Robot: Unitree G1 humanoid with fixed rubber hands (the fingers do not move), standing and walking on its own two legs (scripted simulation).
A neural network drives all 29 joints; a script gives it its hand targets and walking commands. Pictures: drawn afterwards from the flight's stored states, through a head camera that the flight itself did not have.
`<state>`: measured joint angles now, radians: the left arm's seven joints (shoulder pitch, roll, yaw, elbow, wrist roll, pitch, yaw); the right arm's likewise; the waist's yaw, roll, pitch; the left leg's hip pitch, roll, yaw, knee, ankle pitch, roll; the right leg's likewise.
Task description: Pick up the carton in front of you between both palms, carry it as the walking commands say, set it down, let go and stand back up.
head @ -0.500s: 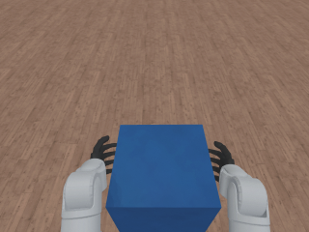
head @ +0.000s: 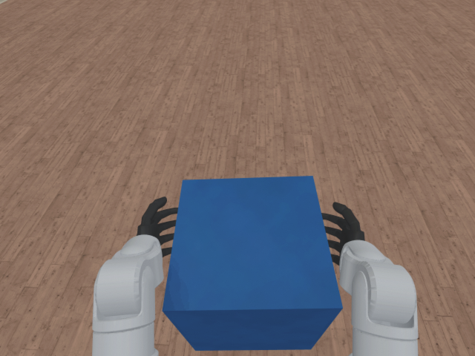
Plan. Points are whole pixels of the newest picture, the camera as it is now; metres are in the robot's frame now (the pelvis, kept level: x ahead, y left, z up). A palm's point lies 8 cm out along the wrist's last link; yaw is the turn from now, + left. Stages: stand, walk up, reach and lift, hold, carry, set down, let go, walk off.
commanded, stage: carry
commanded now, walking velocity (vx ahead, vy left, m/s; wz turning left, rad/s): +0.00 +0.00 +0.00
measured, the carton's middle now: (250, 269) +0.28 +0.00 +0.00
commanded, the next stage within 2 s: hold in 1.52 s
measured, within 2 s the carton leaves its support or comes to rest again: neither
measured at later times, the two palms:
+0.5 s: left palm (152, 218) +0.32 +0.16 +0.09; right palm (337, 223) +0.32 -0.14 +0.08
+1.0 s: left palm (150, 257) +0.27 +0.16 +0.05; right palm (337, 262) +0.27 -0.14 +0.04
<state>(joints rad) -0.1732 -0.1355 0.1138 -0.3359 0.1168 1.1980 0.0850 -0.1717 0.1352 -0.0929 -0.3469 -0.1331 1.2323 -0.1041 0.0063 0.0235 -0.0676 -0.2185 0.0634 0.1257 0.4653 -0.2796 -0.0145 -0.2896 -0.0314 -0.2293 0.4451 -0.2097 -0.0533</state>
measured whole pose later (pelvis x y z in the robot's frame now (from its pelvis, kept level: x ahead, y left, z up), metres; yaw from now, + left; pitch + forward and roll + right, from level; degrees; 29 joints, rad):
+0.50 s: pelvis +0.05 +0.01 +0.00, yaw +0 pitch +4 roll +0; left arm -0.18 -0.14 0.11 -0.29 0.13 1.21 0.08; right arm -0.17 0.13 -0.10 -0.29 -0.14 1.22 -0.10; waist 0.00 0.00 -0.13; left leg -0.18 0.06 0.16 0.52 -0.36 -0.02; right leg -0.28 -0.06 -0.18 0.55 -0.31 -0.01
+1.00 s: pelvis +0.00 +0.01 +0.00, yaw +0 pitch +2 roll +0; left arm -0.13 -0.13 0.11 0.00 0.22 0.91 0.04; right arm -0.13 0.13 -0.09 0.00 -0.22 0.93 -0.05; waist 0.00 0.00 -0.13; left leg -0.20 0.06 0.16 0.51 -0.33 0.00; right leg -0.29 -0.06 -0.18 0.52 -0.26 -0.03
